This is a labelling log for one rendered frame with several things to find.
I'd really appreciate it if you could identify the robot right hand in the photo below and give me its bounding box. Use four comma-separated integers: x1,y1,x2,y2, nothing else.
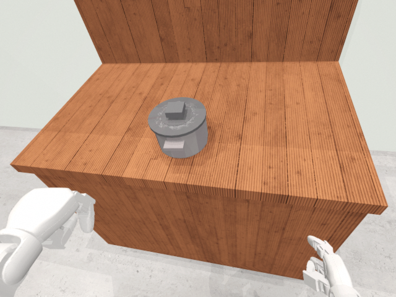
303,235,353,296

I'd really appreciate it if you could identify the table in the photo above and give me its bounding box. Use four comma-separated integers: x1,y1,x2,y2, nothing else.
10,0,388,280

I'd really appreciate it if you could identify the robot left hand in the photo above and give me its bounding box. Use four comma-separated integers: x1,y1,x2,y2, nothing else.
6,187,95,249

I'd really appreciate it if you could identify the lid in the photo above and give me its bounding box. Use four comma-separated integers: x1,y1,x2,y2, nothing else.
148,97,206,138

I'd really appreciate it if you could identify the pot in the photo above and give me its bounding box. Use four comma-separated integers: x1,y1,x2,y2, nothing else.
155,119,208,158

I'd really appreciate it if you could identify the robot left forearm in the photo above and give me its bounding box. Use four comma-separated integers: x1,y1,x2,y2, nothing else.
0,228,43,297

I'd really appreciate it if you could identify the robot right forearm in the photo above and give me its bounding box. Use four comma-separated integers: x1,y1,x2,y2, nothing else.
329,285,361,297

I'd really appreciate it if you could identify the knob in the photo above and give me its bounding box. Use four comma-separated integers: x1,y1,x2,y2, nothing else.
165,101,186,118

